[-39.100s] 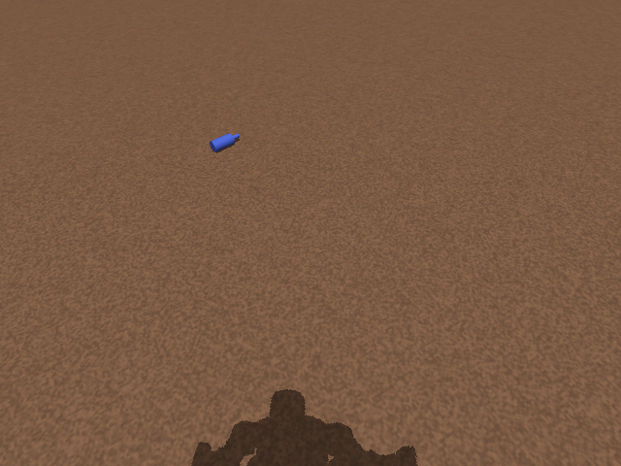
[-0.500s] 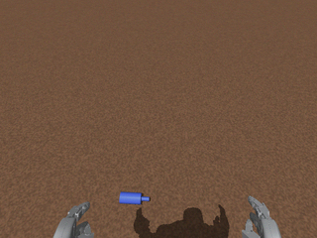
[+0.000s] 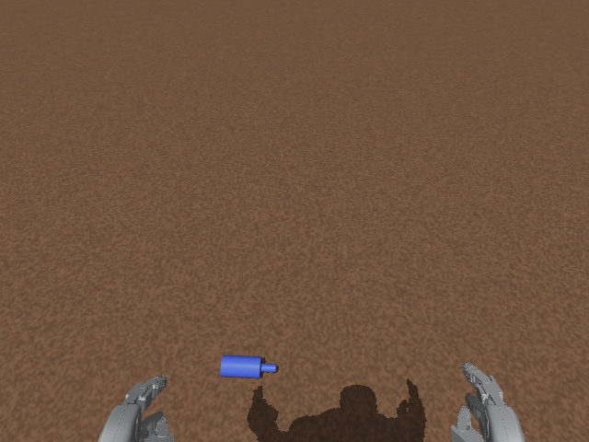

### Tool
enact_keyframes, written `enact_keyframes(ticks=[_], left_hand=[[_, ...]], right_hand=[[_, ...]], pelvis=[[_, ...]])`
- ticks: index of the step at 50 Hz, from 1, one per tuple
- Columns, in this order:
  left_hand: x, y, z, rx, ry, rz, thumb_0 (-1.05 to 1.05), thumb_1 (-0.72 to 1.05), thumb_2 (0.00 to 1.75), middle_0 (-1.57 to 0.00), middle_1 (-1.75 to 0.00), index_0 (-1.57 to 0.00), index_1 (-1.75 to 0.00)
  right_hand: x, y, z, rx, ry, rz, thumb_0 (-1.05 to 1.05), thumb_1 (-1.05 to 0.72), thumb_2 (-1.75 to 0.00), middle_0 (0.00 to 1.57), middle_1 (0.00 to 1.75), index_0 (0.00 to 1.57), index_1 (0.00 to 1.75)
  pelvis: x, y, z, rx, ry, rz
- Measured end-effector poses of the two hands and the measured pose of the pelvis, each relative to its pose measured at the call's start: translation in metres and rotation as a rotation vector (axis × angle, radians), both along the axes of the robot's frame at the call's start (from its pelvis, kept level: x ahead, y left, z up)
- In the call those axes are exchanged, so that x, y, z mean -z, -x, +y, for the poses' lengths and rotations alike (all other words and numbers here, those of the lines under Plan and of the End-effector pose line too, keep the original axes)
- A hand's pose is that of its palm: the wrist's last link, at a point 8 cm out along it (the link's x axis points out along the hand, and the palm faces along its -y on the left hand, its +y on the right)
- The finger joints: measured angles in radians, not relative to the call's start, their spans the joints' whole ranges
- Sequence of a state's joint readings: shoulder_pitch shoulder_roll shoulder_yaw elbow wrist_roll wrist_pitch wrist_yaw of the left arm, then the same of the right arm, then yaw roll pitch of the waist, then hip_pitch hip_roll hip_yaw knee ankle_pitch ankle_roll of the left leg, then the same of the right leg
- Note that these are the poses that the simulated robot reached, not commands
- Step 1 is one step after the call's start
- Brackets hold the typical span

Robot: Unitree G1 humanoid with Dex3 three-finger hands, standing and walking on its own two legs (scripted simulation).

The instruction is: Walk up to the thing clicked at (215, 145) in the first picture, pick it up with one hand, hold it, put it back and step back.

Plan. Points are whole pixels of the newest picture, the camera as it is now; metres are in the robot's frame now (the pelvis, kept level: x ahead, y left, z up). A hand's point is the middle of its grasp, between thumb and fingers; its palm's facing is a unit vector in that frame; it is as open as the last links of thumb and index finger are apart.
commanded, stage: home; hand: left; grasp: from above
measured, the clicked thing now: (249, 366) +0.49 +0.16 -0.68
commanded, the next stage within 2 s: stand in 0.10 s
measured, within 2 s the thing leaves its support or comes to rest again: neither
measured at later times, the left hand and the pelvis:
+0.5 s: hand out of the picture +0.10 +0.24 -0.10, palm faces +0.04 -0.94 -0.33, open 7.4 cm; pelvis -0.01 +0.01 +0.04, yaw +0 degrees
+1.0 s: hand out of the picture +0.01 +0.25 -0.10, palm faces +0.03 -0.94 -0.33, open 7.4 cm; pelvis -0.01 +0.01 +0.06, yaw +0 degrees
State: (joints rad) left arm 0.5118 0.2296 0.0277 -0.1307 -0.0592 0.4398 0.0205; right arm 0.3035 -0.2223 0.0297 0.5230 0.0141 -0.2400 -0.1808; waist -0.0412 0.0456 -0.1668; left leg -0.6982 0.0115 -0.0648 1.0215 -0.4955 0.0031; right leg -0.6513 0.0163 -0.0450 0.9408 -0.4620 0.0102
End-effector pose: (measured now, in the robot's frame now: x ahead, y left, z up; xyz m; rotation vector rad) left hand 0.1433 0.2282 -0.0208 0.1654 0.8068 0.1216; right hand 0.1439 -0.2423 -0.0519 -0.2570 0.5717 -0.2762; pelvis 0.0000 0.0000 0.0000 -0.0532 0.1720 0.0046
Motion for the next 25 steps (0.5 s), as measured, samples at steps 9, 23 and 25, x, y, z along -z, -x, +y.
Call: enact_keyframes(ticks=[9,23,25], left_hand=[[0.000,-0.002,0.001,0.000,0.002,-0.006,0.01,0.91,0.90,-0.20,-0.30,-0.20,-0.30],[0.045,0.039,0.050,-0.038,-0.130,0.176,0.01,0.91,0.90,-0.20,-0.30,-0.20,-0.31],[0.048,0.053,0.055,-0.054,-0.127,0.224,0.01,0.91,0.90,-0.20,-0.30,-0.20,-0.30]], right_hand=[[0.001,-0.001,0.002,0.001,-0.003,0.003,0.02,-0.90,-0.90,0.20,0.30,0.21,0.30],[0.014,0.042,-0.026,-0.057,-0.003,0.452,0.02,-0.90,-0.90,0.20,0.30,0.21,0.30],[0.012,0.052,-0.027,-0.035,-0.005,0.483,0.01,-0.90,-0.90,0.20,0.30,0.21,0.30]], pelvis=[[0.000,-0.002,0.001,-0.001,0.001,-0.002],[-0.033,0.008,0.005,0.004,-0.046,-0.175],[-0.037,0.008,0.007,0.004,-0.044,-0.189]])
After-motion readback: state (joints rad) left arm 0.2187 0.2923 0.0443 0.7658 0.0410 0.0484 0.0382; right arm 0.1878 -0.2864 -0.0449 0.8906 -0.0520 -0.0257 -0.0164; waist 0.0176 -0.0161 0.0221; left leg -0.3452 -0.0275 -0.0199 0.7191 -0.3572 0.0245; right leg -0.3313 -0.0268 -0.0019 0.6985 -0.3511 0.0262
